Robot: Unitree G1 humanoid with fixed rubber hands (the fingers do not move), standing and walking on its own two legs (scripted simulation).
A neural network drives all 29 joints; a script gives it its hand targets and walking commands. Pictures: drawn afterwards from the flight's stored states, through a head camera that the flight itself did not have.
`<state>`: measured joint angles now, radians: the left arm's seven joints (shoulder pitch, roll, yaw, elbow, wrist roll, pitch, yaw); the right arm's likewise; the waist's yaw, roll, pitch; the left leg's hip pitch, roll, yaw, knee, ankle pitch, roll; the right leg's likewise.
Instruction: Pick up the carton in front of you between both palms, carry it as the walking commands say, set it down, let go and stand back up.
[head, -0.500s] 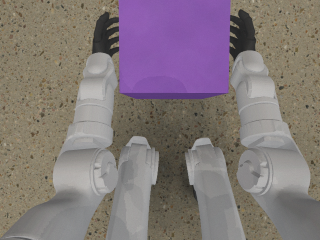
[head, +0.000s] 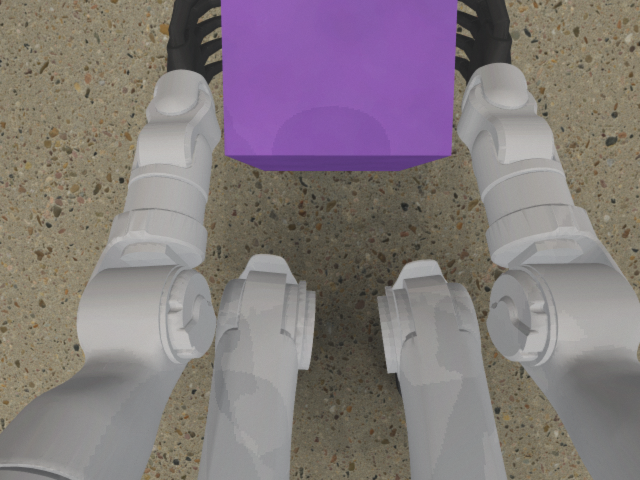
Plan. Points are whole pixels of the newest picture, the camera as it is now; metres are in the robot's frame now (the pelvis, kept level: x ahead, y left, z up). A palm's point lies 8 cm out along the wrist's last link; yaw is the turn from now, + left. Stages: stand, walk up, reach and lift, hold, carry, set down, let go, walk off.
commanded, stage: set down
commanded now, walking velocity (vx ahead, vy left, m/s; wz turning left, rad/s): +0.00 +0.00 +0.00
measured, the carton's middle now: (334, 81) +0.52 +0.03 -0.23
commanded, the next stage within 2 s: none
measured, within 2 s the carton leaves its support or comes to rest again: rests again in 0.34 s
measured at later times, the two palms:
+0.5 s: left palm (201, 86) +0.50 +0.18 -0.18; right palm (483, 80) +0.51 -0.13 -0.17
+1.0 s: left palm (185, 98) +0.49 +0.20 -0.20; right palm (496, 90) +0.51 -0.15 -0.19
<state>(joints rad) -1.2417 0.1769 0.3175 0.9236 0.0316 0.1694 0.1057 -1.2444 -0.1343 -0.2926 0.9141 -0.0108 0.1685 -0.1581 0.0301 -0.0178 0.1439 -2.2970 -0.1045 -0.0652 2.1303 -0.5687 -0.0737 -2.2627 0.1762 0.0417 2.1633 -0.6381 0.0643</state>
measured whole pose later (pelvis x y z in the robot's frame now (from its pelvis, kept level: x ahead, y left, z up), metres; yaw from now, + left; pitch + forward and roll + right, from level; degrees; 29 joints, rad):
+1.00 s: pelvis -0.02 +0.00 -0.02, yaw +0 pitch +34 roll +0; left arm -1.37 0.31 0.27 1.19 -0.04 0.02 0.06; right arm -1.38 -0.27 -0.22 1.15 0.05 0.05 -0.09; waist 0.02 -0.01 0.36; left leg -2.26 -0.05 -0.03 2.20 -0.55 -0.04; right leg -2.22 0.11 0.02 2.23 -0.61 0.04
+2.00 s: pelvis +0.01 +0.01 +0.18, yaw +0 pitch +47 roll -1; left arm -1.03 0.28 0.27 0.81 -0.05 0.14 0.02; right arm -1.03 -0.25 -0.24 0.80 0.05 0.15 -0.06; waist 0.01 -0.01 -0.09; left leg -1.88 -0.04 -0.04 1.49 -0.43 -0.01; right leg -1.84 0.06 0.03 1.51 -0.48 0.02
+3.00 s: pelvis +0.12 +0.01 +0.39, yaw +1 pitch +8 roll +0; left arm 0.19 0.20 0.06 0.47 -0.01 -0.01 -0.06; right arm 0.18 -0.20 -0.06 0.47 0.00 -0.01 0.05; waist 0.00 0.00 -0.01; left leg -0.36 -0.03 -0.05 0.45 -0.23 0.00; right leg -0.34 0.03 0.06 0.46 -0.27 -0.01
